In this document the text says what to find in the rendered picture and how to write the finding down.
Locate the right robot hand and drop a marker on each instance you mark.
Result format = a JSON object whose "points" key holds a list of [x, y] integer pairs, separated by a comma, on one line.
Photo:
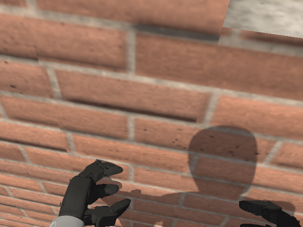
{"points": [[269, 211]]}

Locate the left robot hand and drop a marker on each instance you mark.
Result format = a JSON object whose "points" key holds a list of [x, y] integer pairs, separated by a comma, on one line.
{"points": [[83, 191]]}

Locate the robot left forearm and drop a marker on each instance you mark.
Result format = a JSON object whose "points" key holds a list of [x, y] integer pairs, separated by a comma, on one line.
{"points": [[66, 221]]}

